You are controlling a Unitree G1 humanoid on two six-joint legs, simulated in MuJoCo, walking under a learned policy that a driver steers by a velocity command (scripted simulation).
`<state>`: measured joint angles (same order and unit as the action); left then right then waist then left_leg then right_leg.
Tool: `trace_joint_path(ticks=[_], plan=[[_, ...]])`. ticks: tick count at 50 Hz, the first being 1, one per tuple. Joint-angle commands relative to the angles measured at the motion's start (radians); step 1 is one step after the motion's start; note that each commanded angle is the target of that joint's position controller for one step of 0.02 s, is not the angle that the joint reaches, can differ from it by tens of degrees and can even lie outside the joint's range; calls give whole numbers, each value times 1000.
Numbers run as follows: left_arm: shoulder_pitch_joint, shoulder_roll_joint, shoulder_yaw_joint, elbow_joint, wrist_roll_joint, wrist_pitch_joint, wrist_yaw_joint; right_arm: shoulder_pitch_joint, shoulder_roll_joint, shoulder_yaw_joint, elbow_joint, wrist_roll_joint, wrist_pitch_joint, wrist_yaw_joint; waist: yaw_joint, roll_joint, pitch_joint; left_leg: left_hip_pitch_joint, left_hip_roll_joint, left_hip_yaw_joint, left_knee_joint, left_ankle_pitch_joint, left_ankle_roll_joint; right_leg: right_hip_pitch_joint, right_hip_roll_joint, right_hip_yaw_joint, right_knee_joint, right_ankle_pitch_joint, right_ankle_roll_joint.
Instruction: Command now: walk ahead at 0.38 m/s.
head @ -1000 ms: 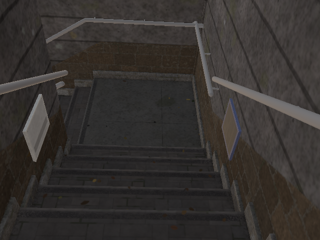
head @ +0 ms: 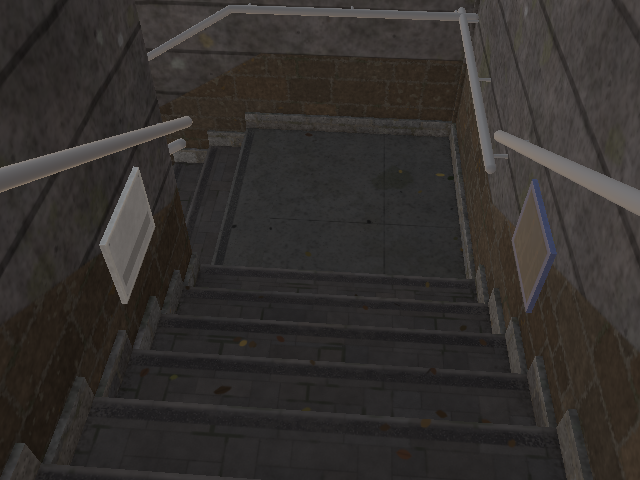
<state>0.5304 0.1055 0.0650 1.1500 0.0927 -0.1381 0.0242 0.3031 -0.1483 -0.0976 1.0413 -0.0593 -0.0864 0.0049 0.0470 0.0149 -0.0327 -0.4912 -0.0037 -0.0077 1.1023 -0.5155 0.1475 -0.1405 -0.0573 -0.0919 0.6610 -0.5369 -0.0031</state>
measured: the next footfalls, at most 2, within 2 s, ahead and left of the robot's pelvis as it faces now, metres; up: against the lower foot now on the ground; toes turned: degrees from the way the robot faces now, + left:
left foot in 0.24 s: +0.22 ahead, +0.16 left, -0.17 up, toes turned +3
right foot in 0.80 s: +0.53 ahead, -0.06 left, -0.35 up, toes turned -4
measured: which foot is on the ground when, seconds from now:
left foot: up 0.00-0.22, down 0.24-0.80, up 0.82-1.00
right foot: down 0.00-0.24, up 0.26-0.78, down 0.80-1.00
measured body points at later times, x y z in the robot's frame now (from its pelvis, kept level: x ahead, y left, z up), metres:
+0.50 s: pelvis +0.24 +0.08 -0.18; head +0.24 +0.08 +0.27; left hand +0.34 +0.32 -0.32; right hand +0.08 -0.11 -0.32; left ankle +0.18 +0.15 -0.88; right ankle +0.38 -0.09 -0.80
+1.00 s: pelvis +0.53 +0.03 -0.33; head +0.54 +0.03 +0.12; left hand +0.46 +0.27 -0.48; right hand +0.60 -0.21 -0.48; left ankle +0.63 +0.18 -0.97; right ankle +0.49 -0.05 -1.06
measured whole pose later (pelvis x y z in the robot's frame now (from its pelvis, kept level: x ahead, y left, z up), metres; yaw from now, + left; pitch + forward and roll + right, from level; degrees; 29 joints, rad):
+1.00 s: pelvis +0.53 +0.03 -0.33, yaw -1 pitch +2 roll -3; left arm 0.49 0.21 0.01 1.08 0.09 -0.09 -0.04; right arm 0.26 -0.23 0.00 0.96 -0.10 -0.08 0.08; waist 0.03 0.05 -0.04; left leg -0.81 0.11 -0.05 1.23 -0.04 0.11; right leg -0.24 0.08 -0.10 0.57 -0.36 -0.09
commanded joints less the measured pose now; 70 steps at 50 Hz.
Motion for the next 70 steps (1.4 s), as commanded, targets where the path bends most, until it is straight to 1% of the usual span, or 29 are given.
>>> trace_joint_path(ticks=[1,5,8,12,13,14,16,17,19,21,26,31,36,38,40,41,42,44,46,48,52,54,60,63,64,65,67,69,70], plan=[[109,25,-16,-3,-2,23,3,-151,-15,16,-110,-31,-32,11,17,-85,173,-329,54,-4,48,140,20,-32,-239,256,-153,206,-241],[184,-32,-63,-22,-3,11,41,-169,-7,39,-116,-43,-18,23,57,-116,129,-280,116,-28,-314,812,-6,-123,-206,212,11,62,-167],[112,94,-61,-61,76,30,15,-183,-6,54,-127,-22,17,33,28,-74,201,283,64,113,-445,1017,-89,-657,-137,95,39,-272,-92],[35,270,-17,-17,52,66,-102,368,-255,-50,59,-22,18,38,-267,121,89,733,107,54,-792,755,-80,-457,-92,89,736,-52,10],[373,61,-33,65,-12,50,-139,515,-378,-60,110,-69,9,53,-183,320,-244,1140,219,-63,-344,1319,53,-607,95,151,1290,-328,-4],[332,60,-23,10,-51,10,-147,613,-400,-57,139,-87,8,70,-184,231,-247,1134,287,-252,-370,1438,106,-799,132,194,1485,-294,-34],[24,135,-13,-156,-74,0,-103,429,-331,-26,115,-10,-10,120,-145,172,-11,778,463,-588,-598,636,280,-1184,53,170,1582,-98,-76],[-43,93,-34,-159,-59,10,-77,260,-135,25,98,-34,8,117,-86,-17,97,536,388,-452,-684,355,112,-1080,-47,237,1308,168,-131],[-32,1,-56,-161,0,14,-31,63,50,108,35,-51,-17,72,42,-109,237,39,378,-441,-782,254,113,-869,-172,361,877,553,-154],[-65,31,-62,-158,16,50,-54,38,51,128,35,-17,-66,30,11,-72,235,-128,298,-317,-802,233,168,-771,-139,295,588,715,-140],[-257,99,-89,-242,31,61,-103,441,-14,153,176,-49,-80,-4,-101,-15,108,301,220,-258,-500,550,157,-1073,-113,251,366,925,-40],[-402,186,-79,-305,28,78,-104,235,-56,165,57,-48,-58,26,-47,21,109,-264,99,-115,-478,152,89,-328,-33,91,191,1072,-46],[-618,159,-87,-358,7,84,-108,468,-82,130,126,-16,-18,-16,-213,56,182,440,188,-305,-276,465,107,-641,-48,93,-308,667,-57],[-384,172,-72,-249,-8,63,-100,349,-108,118,83,-34,3,11,-113,5,107,313,136,-223,-67,476,66,-231,-50,83,-383,772,-72],[296,309,13,-53,-3,43,-86,314,-109,113,98,-65,18,100,174,-188,-46,-162,-10,-97,535,397,-45,588,-89,57,-307,1135,-191],[334,393,29,-52,-18,61,-101,453,-13,110,109,-20,18,132,93,-315,-294,-409,-101,-26,953,-311,-105,927,-269,215,19,1654,-369],[329,417,46,-49,5,72,-108,308,-71,100,-1,13,1,139,120,-183,-267,-619,-108,-34,1043,-321,-120,942,-333,357,7,1692,-421],[15,251,8,-115,10,72,-99,116,-91,99,-115,11,-14,89,37,28,-39,-796,61,-95,749,1,-79,516,-344,404,-190,742,-364],[-212,14,-83,-180,31,45,-70,94,-36,113,-91,-40,-14,56,-109,46,147,-411,193,-164,229,393,0,-164,-211,236,-309,597,-283],[-148,45,-86,-160,-22,19,-54,82,-44,109,-68,-57,9,74,-75,-19,159,-228,162,-65,-28,610,-10,-388,-154,173,-341,547,-318],[79,107,-91,-83,-3,-15,-32,-28,-59,126,-115,-62,-5,89,6,-34,94,-437,174,-111,-215,901,-98,-139,-159,270,-83,586,-292],[-37,107,-112,-143,17,-16,-33,-96,-69,130,-142,-48,-7,60,-36,-25,36,137,109,2,-405,1242,-82,-604,19,111,-12,263,-188],[147,196,-90,-80,-32,41,-22,-322,-136,125,-234,-50,24,69,93,-23,198,-185,125,-38,-783,698,-94,-1,-165,424,186,337,-246],[98,212,-77,-53,38,82,-115,352,-264,46,14,-9,-16,51,-179,102,23,722,100,73,-807,1012,-27,-366,1,200,754,483,-130],[246,68,-88,-44,6,72,-150,542,-358,15,29,-16,1,67,-195,333,-270,1231,309,-93,-423,1580,230,-697,154,109,1318,-240,-37],[116,128,-78,-138,-35,54,-167,556,-393,0,39,-32,14,83,-226,243,-300,1305,387,-270,-418,1584,292,-953,144,112,1510,-347,-25],[-123,160,-82,-268,-67,37,-121,334,-261,23,3,-54,30,79,-195,-39,-54,920,497,-439,-633,648,257,-1208,-3,198,1297,-76,-50],[-141,106,-87,-229,4,37,-69,62,18,130,-57,-66,-2,49,-6,-140,139,227,294,-214,-728,462,145,-826,-148,286,696,415,-122],[-184,76,-86,-229,22,48,-72,35,-13,120,-64,-62,-21,33,-6,36,205,41,218,-159,-767,470,154,-711,-129,208,639,458,-138]])
Velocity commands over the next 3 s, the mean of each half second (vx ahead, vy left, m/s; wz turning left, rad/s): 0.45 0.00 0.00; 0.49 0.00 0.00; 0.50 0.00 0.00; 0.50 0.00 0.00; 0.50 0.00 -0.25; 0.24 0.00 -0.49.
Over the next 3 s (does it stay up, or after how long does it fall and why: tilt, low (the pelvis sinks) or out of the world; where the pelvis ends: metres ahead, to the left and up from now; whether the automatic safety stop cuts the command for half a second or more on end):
stays up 1.62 -0.09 -1.03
